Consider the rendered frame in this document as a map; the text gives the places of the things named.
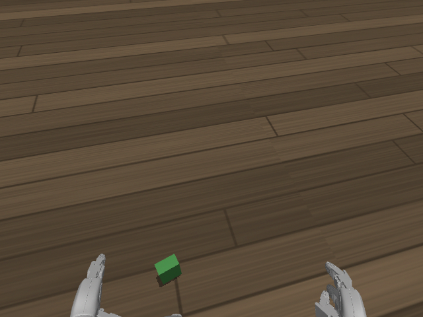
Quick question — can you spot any carton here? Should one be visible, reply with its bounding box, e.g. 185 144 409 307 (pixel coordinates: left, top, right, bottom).
155 254 182 284

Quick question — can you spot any left robot hand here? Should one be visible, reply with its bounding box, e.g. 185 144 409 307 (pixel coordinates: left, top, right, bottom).
70 254 121 317

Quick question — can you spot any right robot hand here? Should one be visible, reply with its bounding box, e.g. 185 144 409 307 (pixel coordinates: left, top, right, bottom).
315 262 367 317

